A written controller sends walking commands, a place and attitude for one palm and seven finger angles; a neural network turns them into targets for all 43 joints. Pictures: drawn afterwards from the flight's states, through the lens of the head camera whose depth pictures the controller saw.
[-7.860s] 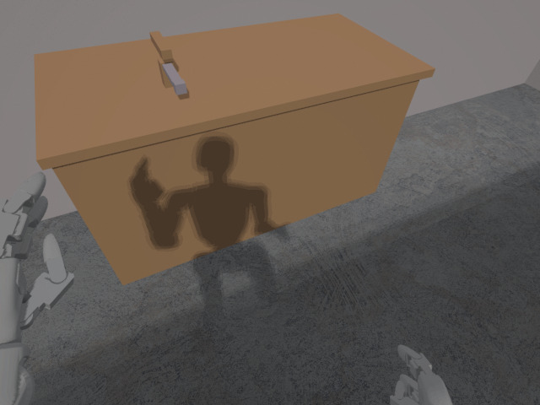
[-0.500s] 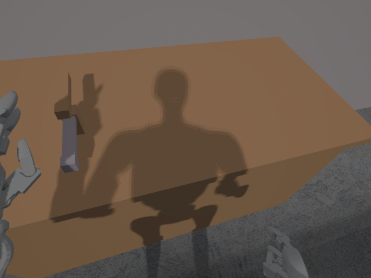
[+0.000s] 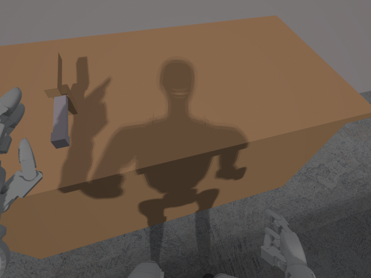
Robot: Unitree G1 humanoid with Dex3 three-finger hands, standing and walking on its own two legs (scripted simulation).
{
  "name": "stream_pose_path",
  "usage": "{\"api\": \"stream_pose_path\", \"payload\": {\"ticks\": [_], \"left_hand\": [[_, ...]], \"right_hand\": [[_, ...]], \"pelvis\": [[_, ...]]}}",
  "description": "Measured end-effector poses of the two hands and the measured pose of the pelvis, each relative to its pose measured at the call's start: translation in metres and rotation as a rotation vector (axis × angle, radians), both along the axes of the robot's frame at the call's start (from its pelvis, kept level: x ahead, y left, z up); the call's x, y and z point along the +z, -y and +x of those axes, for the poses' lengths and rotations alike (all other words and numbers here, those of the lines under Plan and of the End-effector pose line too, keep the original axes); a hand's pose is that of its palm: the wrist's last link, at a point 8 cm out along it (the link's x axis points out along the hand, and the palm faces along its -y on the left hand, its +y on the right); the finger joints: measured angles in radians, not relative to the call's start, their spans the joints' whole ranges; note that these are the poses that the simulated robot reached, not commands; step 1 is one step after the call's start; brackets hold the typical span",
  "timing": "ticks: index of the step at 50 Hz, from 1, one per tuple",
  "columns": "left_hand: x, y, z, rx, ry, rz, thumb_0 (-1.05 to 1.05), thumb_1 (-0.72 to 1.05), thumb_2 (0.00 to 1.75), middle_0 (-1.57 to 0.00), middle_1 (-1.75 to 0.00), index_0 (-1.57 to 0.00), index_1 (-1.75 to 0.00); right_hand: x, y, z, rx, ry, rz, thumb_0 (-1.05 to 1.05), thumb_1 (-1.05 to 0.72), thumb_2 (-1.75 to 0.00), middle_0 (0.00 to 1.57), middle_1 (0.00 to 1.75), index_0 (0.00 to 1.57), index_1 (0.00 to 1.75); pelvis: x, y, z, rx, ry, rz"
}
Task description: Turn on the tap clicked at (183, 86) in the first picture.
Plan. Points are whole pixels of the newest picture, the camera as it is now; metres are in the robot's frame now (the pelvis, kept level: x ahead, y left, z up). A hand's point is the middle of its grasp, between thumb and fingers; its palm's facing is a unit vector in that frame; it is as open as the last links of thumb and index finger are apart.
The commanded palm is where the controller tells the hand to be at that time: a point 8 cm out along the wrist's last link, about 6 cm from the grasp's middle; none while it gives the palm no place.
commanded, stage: come to a stop and stand still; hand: left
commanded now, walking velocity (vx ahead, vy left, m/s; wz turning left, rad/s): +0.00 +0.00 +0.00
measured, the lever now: (60, 139) +0.35 +0.32 +0.05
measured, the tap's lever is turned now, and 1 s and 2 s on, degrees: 0 0 0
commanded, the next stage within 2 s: look again from close up in 1.62 s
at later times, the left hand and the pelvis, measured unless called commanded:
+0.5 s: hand (14, 215) +0.16 +0.25 +0.17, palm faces +0.41 -0.85 -0.34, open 7.4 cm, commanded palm +0.11 +0.28 +0.19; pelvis -0.05 +0.00 -0.02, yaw +0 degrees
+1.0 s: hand (40, 220) +0.16 +0.22 +0.16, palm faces +0.27 -0.86 -0.43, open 7.4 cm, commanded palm +0.11 +0.27 +0.19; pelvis -0.06 -0.01 +0.01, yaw -2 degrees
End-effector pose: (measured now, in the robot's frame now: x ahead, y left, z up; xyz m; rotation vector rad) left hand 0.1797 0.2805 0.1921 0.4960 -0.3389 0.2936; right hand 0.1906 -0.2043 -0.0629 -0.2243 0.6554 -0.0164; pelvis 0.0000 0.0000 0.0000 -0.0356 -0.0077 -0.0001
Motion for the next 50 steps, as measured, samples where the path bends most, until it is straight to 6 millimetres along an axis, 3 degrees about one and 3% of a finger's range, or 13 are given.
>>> {"api": "stream_pose_path", "payload": {"ticks": [7, 14, 21, 25, 29, 36, 39, 42, 44, 48, 50], "left_hand": [[-0.004, 0.002, -0.020, -0.005, -0.018, -0.003, 0.01, 0.89, 0.90, -0.21, -0.31, -0.22, -0.30], [-0.004, -0.008, -0.033, 0.063, -0.034, 0.017, 0.02, 0.89, 0.90, -0.21, -0.31, -0.21, -0.30], [-0.006, -0.001, -0.055, 0.044, 0.026, -0.013, 0.02, 0.89, 0.90, -0.21, -0.31, -0.21, -0.30], [-0.011, -0.006, -0.056, 0.028, 0.076, -0.048, 0.01, 0.89, 0.90, -0.21, -0.31, -0.21, -0.30], [-0.011, -0.010, -0.055, 0.053, 0.043, -0.056, 0.02, 0.89, 0.90, -0.21, -0.31, -0.21, -0.30], [0.007, 0.001, -0.071, 0.065, 0.005, 0.034, 0.02, 0.89, 0.90, -0.21, -0.31, -0.21, -0.30], [0.041, -0.016, -0.061, 0.099, 0.091, 0.185, 0.02, 0.88, 0.90, -0.22, -0.31, -0.22, -0.30], [0.059, -0.028, -0.051, 0.151, 0.148, 0.137, 0.02, 0.89, 0.90, -0.21, -0.31, -0.22, -0.30], [0.049, -0.018, -0.047, 0.132, 0.094, 0.084, 0.01, 0.89, 0.90, -0.20, -0.31, -0.21, -0.30], [0.004, 0.013, -0.048, 0.020, -0.097, -0.003, 0.01, 0.90, 0.90, -0.20, -0.30, -0.20, -0.30], [-0.015, 0.019, -0.051, -0.015, -0.159, -0.043, 0.01, 0.90, 0.90, -0.20, -0.31, -0.21, -0.30]], "right_hand": [[-0.006, 0.034, -0.056, -0.109, -0.083, -0.076, 0.01, -0.91, -0.90, 0.20, 0.30, 0.20, 0.29], [-0.007, 0.044, -0.093, -0.155, -0.089, -0.063, 0.01, -0.91, -0.90, 0.20, 0.30, 0.20, 0.29], [-0.016, 0.041, -0.099, -0.120, -0.082, -0.055, 0.01, -0.91, -0.90, 0.20, 0.30, 0.20, 0.29], [-0.017, 0.033, -0.103, -0.130, -0.053, -0.068, 0.01, -0.91, -0.90, 0.20, 0.30, 0.20, 0.29], [-0.012, 0.019, -0.112, -0.131, -0.038, -0.001, 0.01, -0.91, -0.90, 0.20, 0.30, 0.20, 0.29], [-0.017, 0.010, -0.115, -0.060, -0.084, 0.047, 0.01, -0.90, -0.90, 0.20, 0.30, 0.20, 0.30], [-0.022, 0.011, -0.112, 0.021, -0.125, 0.012, 0.01, -0.90, -0.90, 0.20, 0.30, 0.20, 0.29], [-0.022, 0.017, -0.104, 0.022, -0.107, 0.037, 0.01, -0.90, -0.90, 0.20, 0.30, 0.20, 0.30], [-0.017, 0.023, -0.099, -0.022, -0.065, 0.063, 0.01, -0.90, -0.90, 0.20, 0.30, 0.20, 0.30], [-0.002, 0.034, -0.093, -0.101, -0.001, 0.048, 0.01, -0.91, -0.90, 0.20, 0.30, 0.20, 0.30], [0.006, 0.038, -0.091, -0.116, 0.010, 0.010, 0.01, -0.91, -0.90, 0.20, 0.30, 0.20, 0.29]], "pelvis": [[0.002, 0.001, -0.022, -0.006, -0.003, 0.025], [0.002, 0.002, -0.036, 0.013, 0.043, 0.015], [-0.007, 0.004, -0.045, 0.019, 0.064, 0.030], [-0.015, -0.003, -0.054, 0.003, 0.069, 0.022], [-0.006, -0.001, -0.060, 0.017, 0.071, 0.037], [0.002, 0.007, -0.058, 0.016, 0.024, 0.024], [0.005, 0.014, -0.067, 0.033, 0.034, 0.016], [0.007, 0.014, -0.071, 0.012, 0.027, 0.026], [0.009, 0.011, -0.070, -0.005, 0.024, 0.028], [0.011, 0.008, -0.065, -0.026, 0.017, 0.030], [0.011, 0.008, -0.062, -0.026, 0.016, 0.028]]}}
